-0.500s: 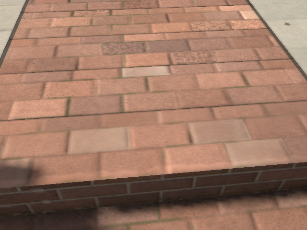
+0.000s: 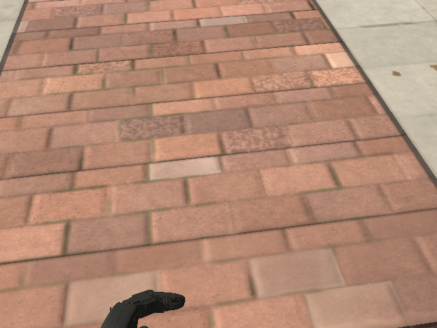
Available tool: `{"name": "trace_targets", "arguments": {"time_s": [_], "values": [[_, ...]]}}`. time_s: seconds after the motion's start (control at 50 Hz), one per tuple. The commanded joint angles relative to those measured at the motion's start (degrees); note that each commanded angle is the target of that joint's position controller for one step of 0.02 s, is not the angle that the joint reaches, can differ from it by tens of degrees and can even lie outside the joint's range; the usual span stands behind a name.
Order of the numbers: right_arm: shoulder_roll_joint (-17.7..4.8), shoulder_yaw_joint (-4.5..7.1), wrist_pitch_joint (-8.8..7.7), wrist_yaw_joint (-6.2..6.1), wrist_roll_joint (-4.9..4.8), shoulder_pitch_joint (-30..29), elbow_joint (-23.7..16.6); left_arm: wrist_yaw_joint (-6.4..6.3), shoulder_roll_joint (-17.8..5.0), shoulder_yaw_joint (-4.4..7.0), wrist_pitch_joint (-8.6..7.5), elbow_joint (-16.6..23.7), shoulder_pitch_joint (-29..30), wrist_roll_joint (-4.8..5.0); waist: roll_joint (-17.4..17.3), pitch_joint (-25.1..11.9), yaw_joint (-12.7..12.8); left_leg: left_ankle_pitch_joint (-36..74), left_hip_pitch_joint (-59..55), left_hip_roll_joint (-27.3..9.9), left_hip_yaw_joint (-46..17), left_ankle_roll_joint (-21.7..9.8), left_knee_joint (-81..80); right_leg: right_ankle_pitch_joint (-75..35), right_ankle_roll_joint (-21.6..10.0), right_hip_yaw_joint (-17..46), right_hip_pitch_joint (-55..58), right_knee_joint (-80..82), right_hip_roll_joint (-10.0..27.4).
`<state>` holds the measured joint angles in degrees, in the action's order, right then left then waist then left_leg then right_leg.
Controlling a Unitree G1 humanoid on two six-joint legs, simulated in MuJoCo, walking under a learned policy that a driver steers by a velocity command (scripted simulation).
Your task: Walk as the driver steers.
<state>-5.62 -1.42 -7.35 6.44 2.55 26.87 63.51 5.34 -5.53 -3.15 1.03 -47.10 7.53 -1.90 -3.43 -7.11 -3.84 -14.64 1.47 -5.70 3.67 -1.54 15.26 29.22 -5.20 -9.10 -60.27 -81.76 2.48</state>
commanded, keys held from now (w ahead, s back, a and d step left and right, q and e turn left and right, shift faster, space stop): w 1.00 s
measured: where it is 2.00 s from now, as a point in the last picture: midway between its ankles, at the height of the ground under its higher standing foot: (191, 167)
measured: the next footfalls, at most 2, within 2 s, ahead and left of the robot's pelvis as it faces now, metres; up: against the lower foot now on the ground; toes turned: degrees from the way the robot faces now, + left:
left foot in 0.70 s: +0.48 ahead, +0.17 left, +0.36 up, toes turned +7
right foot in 1.38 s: +0.81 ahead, -0.07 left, +0.36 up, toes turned -2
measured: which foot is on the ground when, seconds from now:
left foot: down 0.00-0.04, up 0.06-0.68, down 0.70-1.00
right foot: down 0.00-0.78, up 0.80-1.00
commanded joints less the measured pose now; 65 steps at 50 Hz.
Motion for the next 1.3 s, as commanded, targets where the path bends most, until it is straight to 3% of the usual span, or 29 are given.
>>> {"name": "trace_targets", "arguments": {"time_s": [0.02, 0.06, 0.08, 0.1, 0.14, 0.18, 0.22, 0.32, 0.38, 0.46, 0.54, 0.56, 0.6, 0.62, 0.68, 0.72, 0.74, 0.76, 0.78, 0.8, 0.84, 0.86, 0.9, 0.94, 0.96, 1.02, 1.08, 1.2, 1.3], "values": [[-7.3, 2.18, 0.34, 0.74, 0.09, 5.9, -0.5, -1.29, -8.3, 2.42, -0.61, -0.8, -9.2, -0.04, 3.1, -4.7, 6.9, 41.5, 26.2, 0.6, -2.7, -7.6, 13.5, 13.7, -8.1, 21.7, 39.9, 26.5, 1.0], [-5.1, 3.17, 1.79, 0.64, -0.16, -3.5, -2.7, -3.25, -15.1, 4.78, -0.61, -4.4, -22.8, -3.04, 14.6, -5.0, 13.9, 9.9, 41.5, 5.2, -12.3, -4.9, 40.1, 30.2, -11.0, 50.1, 47.2, 52.5, 9.6], [-6.6, 4.45, 2.03, -0.34, -1.61, -7.0, -2.5, -4.47, -16.9, 5.69, -1.63, -6.5, -28.9, -3.81, 18.4, -6.5, 16.3, 11.2, 46.9, 8.2, -23.0, -4.9, 64.8, 31.4, -9.6, 61.2, 46.4, 58.5, 11.8], [-6.8, 4.87, 1.02, -1.42, -2.38, -7.5, -2.2, -4.8, -16.3, 5.59, -3.31, -8.2, -28.7, -3.03, 17.4, -4.3, 13.9, 14.9, 50.2, 9.8, -26.7, -5.3, 76.0, 29.4, -5.9, 58.2, 42.3, 57.9, 10.6], [-5.2, 3.7, 0.37, -2.29, -1.32, -7.0, -1.5, -3.75, -10.0, 4.47, -4.34, -10.7, -19.4, -1.64, 3.4, -0.1, 6.3, 20.6, 54.1, 10.1, -24.8, -6.8, 87.4, 14.8, -3.9, 45.7, 35.1, 53.5, 9.7], [-5.2, 3.33, 1.86, -2.48, -0.3, -6.4, -0.4, -3.36, -3.2, 2.77, -4.33, -11.5, -13.2, -0.52, 1.3, 0.3, 2.2, 19.7, 56.7, 8.2, -22.9, -8.2, 92.0, 5.3, -5.9, 37.8, 31.2, 55.0, 9.5], [-6.5, 3.31, 2.96, -2.74, -0.2, -6.9, -0.2, -2.46, -2.8, 2.12, -4.48, -12.3, -13.6, -2.44, -0.3, 0.4, 0.3, 23.3, 58.3, 6.8, -21.8, -8.4, 90.6, -2.1, -4.5, 29.5, 29.8, 57.5, 8.3], [-6.5, 2.53, 3.73, -1.95, 0.71, -14.6, -2.8, -1.82, -3.3, 2.27, -5.56, -14.6, -27.2, -3.97, 9.3, 3.6, 4.0, 14.4, 67.5, 5.7, -10.6, -9.8, 105.9, -9.1, -9.0, 19.0, 36.4, 64.5, 5.8], [-6.5, 1.58, 3.78, -2.42, 1.3, -20.7, -6.2, -1.97, -2.8, 1.61, -6.07, -17.7, -34.2, -4.51, 4.6, 6.3, 6.3, 13.2, 82.7, 4.1, -12.8, -12.2, 109.1, -6.3, -10.4, 21.4, 47.0, 64.2, 8.4], [-5.8, 0.25, 4.18, -2.75, 1.75, -24.2, -8.8, -2.66, -2.3, 0.77, -6.78, -21.0, -41.5, -5.05, 6.2, 7.2, 7.7, 12.0, 93.3, 1.5, -9.4, -10.9, 113.2, -11.6, -12.8, 21.9, 56.8, 65.5, 11.1], [-4.9, -1.6, 5.77, -3.83, 0.54, -36.8, -17.9, -1.44, -0.6, 0.01, -7.33, -22.9, -42.9, -7.29, 2.0, 9.0, 8.1, 13.8, 96.7, -3.3, -7.6, -12.7, 92.7, -16.0, -10.9, 19.1, 61.5, 70.7, 13.9], [-4.4, -1.74, 6.68, -3.94, 0.84, -39.6, -19.2, -1.1, 0.0, -0.22, -7.49, -23.2, -45.4, -7.03, 4.5, 8.2, 9.2, 15.5, 92.9, -4.8, -3.9, -12.1, 89.0, -16.6, -11.3, 17.5, 58.6, 72.2, 13.0], [-2.2, -2.65, 9.36, -2.49, 0.77, -51.8, -24.1, 0.95, 0.6, -0.78, -7.14, -21.6, -44.0, -3.98, 8.8, 9.0, 10.1, 1.5, 70.9, -4.1, 2.0, -10.5, 77.6, -18.1, -11.6, 13.0, 40.7, 81.3, 13.7], [-1.3, -2.38, 9.36, -1.28, 1.1, -46.3, -22.1, 1.19, -1.1, -0.79, -7.85, -18.8, -40.1, -2.39, 11.2, 9.5, 7.1, -0.7, 59.8, -2.2, 4.4, -9.2, 75.7, -24.3, -10.6, 9.2, 36.7, 81.3, 13.6], [-4.6, -0.87, 7.46, 0.12, 0.49, -42.8, -21.9, 0.73, -9.5, 0.7, -9.2, -17.7, -41.3, -0.78, 13.5, 6.4, 4.5, -15.5, 53.2, 5.6, 7.7, -8.1, 63.7, -55.5, -11.0, 7.6, 52.6, 76.4, 14.5], [-5.1, -0.27, 5.44, -0.15, 0.11, -34.5, -21.0, 0.35, -13.6, 2.78, -9.71, -17.0, -38.5, -0.99, 15.3, -1.0, 0.3, -9.7, 40.1, 7.3, 4.4, -10.5, 56.8, -89.3, -6.3, 4.3, 60.3, 64.5, 13.6], [-6.0, -0.35, 4.92, -0.89, -1.6, -28.5, -19.1, 0.63, -10.0, 2.74, -10.39, -18.2, -44.7, -2.32, 10.1, -10.0, 1.8, -2.0, 18.6, 5.3, -4.5, -12.6, 57.8, -90.8, -3.5, 6.3, 44.8, 55.9, 10.0], [-9.6, 0.84, 5.33, -1.56, -1.13, -19.9, -17.1, 0.98, -9.9, 3.16, -10.29, -17.7, -42.8, -2.08, 5.1, -11.7, -2.6, -8.8, 8.6, 2.9, -15.6, -14.0, 45.9, -76.1, -2.7, 8.5, 34.4, 45.3, 5.6], [-14.6, 2.39, 5.57, -2.43, 1.27, -7.7, -12.3, 1.75, -4.4, 2.66, -9.41, -15.8, -38.0, -2.68, -4.6, -12.7, -6.2, -17.4, -1.0, -2.2, -31.6, -15.8, 29.0, -40.2, -2.4, 13.1, 21.0, 31.0, -0.8], [-19.3, 4.41, 5.03, -3.46, 2.65, 1.5, -9.3, 2.03, -4.6, 4.03, -8.46, -14.8, -32.7, -1.08, -8.1, -11.5, -8.0, -28.5, 3.1, -8.1, -51.8, -14.2, 13.4, -25.5, -1.1, 22.1, 14.1, 5.1, -4.9], [-16.8, 4.05, 3.09, -4.36, 0.68, -3.3, -7.2, 0.17, -4.9, 5.0, -9.45, -13.9, -28.0, 0.82, -9.0, 0.4, -3.2, -31.3, 19.1, -7.3, -43.9, -8.1, 13.9, -31.5, -2.8, 27.9, 6.3, -19.5, -5.2], [-13.1, 3.45, 2.81, -3.91, 0.46, -8.1, -6.5, -0.82, -4.2, 4.45, -9.78, -12.2, -27.3, 0.71, -1.7, 0.6, 0.7, -19.6, 21.9, -7.3, -38.9, -6.6, 14.9, -34.0, -4.1, 28.9, 5.3, -22.9, -5.7], [-7.1, 1.94, 3.25, -3.41, 0.22, -17.2, -6.2, -1.91, -3.4, 3.64, -9.09, -10.2, -26.2, 1.24, 4.8, -0.2, 6.9, -2.4, 26.9, -9.8, -34.2, -4.4, 13.8, -34.2, -5.7, 28.4, 2.8, -30.8, -4.5], [-4.9, 1.36, 2.15, -3.38, 1.99, -19.8, -5.0, -2.3, -4.4, 3.52, -8.01, -9.6, -24.9, 0.28, 6.5, 0.4, 11.0, 9.7, 28.8, -7.1, -21.6, -2.1, 13.2, -34.2, -6.0, 26.7, 0.3, -24.5, -2.7], [-6.5, 2.13, 1.49, -3.57, 1.6, -22.1, -7.0, -2.04, -5.7, 3.99, -7.79, -9.2, -24.1, 0.08, 4.6, 0.5, 11.6, 7.6, 29.4, -4.8, -14.0, -2.8, 10.9, -31.7, -5.3, 22.9, 2.4, -19.5, -1.9], [-5.3, 1.61, -0.23, -4.53, 2.2, -21.2, -8.8, -0.87, -9.2, 5.15, -8.23, -8.3, -19.5, -2.06, 2.2, 2.9, 9.4, 6.0, 30.2, -0.7, -7.2, -5.3, 4.6, -35.2, -3.0, 18.8, 5.2, -14.3, -0.6], [-6.6, 1.85, -0.56, -4.72, 2.99, -6.6, -5.8, -1.65, -8.7, 5.06, -7.84, -3.1, -9.4, -1.8, 1.8, 2.8, 2.9, 19.0, 11.0, -3.8, -7.8, -8.5, 3.3, -36.4, -0.7, 17.4, -5.2, 2.4, 1.6], [-7.0, 2.04, -1.01, -2.61, 0.74, 0.2, -4.9, -1.39, -6.6, 5.55, -4.86, 0.6, -1.5, -1.91, -0.9, 6.2, 0.9, 26.7, 5.3, -6.9, -4.8, -11.8, -2.7, -41.2, 2.7, 8.9, 6.9, 28.1, 4.0], [-7.5, 3.29, -1.31, -2.81, -0.88, 1.3, -2.6, -2.34, -6.2, 6.7, -3.92, 4.0, 4.8, -0.72, -1.5, 8.9, 1.1, 34.4, -9.2, -9.9, -5.9, -11.9, -2.9, -28.3, 2.0, 7.3, 12.8, 46.1, 1.5]]}}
